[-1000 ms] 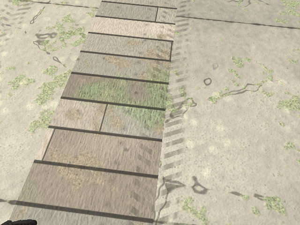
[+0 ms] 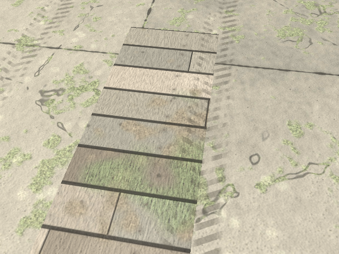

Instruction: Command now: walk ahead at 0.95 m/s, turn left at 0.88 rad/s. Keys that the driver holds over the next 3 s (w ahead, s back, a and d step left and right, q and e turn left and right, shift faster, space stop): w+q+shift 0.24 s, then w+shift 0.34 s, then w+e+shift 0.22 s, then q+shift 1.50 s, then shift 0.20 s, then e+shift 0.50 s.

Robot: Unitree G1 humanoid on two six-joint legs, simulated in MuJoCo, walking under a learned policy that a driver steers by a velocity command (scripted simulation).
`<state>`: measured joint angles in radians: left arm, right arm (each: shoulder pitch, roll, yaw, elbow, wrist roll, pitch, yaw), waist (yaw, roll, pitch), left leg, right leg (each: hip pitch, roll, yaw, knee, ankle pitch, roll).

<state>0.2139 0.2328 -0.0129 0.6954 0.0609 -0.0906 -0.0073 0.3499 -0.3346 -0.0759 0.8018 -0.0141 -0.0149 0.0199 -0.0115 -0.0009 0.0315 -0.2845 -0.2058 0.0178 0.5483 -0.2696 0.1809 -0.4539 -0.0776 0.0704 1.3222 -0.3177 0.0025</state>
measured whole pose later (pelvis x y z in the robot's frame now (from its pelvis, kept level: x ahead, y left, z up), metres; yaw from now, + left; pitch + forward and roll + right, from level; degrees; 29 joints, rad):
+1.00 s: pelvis +0.89 +0.18 +0.02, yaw +19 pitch +2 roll +1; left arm 0.06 0.30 0.04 0.75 0.00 -0.09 -0.03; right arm 0.46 -0.28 -0.03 0.93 0.03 -0.09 -0.01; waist -0.08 -0.04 0.05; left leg -0.05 -0.04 0.05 0.32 -0.30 0.05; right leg -0.65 -0.04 0.02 0.76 -0.10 0.00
